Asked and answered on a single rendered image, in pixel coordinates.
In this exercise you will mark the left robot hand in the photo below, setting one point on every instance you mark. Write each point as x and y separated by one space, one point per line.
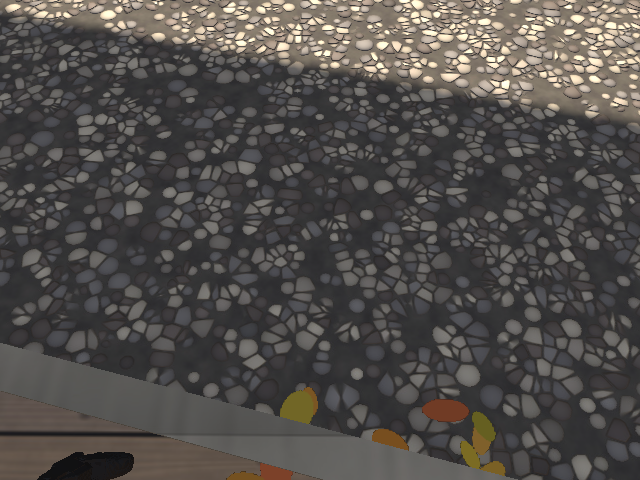
97 466

